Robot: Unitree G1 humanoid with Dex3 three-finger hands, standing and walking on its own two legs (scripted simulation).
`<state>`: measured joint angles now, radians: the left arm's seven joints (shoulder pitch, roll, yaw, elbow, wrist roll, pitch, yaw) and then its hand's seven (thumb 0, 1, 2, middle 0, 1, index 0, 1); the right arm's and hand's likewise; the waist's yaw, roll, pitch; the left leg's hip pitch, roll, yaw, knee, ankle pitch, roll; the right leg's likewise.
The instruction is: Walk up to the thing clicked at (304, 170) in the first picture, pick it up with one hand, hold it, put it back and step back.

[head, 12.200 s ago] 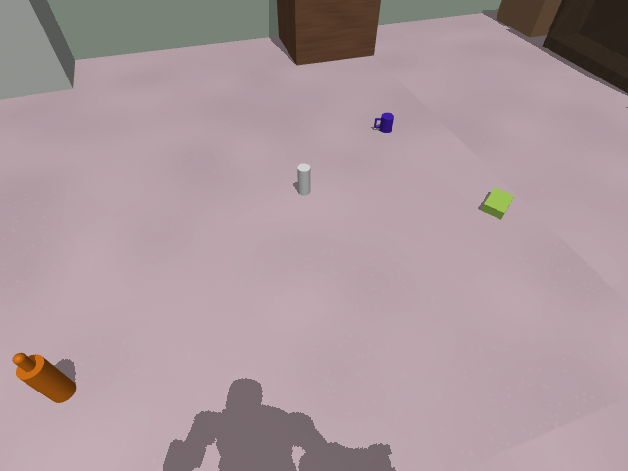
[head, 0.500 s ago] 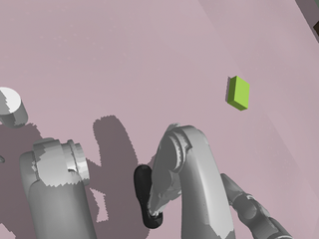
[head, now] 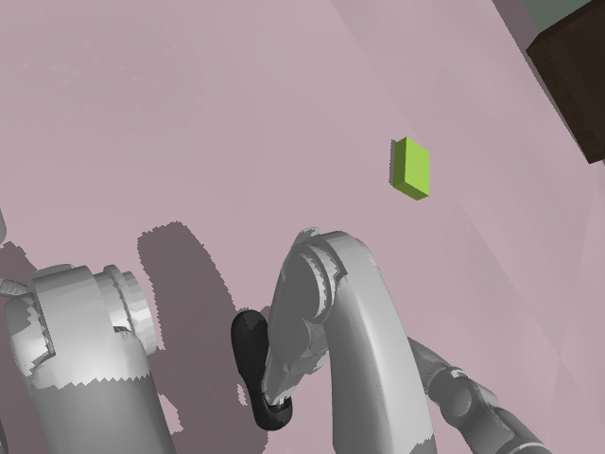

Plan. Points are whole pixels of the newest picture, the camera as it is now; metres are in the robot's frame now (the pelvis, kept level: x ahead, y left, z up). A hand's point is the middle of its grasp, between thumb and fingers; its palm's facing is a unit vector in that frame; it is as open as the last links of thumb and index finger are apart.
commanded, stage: rest palm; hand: left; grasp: from the side
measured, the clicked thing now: out of the picture +0.42 +0.28 -0.21
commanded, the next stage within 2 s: close in 0.08 s
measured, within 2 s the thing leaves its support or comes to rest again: leaves its support in 1.18 s
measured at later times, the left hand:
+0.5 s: hand out of the picture +0.41 +0.26 -0.18, palm faces +0.27 -0.96 +0.01, open 11.5 cm
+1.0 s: hand out of the picture +0.42 +0.27 -0.19, palm faces +0.30 -0.96 +0.01, open 8.1 cm
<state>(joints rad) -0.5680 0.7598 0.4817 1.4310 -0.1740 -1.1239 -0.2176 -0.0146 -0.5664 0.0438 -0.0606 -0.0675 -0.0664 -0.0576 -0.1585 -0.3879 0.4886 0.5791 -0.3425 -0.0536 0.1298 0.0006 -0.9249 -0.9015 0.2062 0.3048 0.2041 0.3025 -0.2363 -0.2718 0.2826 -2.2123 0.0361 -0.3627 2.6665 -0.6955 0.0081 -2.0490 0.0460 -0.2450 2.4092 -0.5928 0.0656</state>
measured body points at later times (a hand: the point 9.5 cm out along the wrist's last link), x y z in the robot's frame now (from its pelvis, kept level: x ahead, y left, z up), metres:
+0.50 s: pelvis +0.00 +0.00 +0.00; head +0.22 +0.21 +0.33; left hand +0.39 +0.32 -0.18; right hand +0.18 -0.23 -0.02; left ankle +0.09 +0.12 -0.25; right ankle +0.15 -0.12 -0.25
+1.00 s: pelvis +0.00 +0.00 +0.00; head +0.23 +0.20 +0.33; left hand +0.40 +0.32 -0.18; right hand +0.18 -0.24 -0.02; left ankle +0.09 +0.12 -0.25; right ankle +0.15 -0.12 -0.25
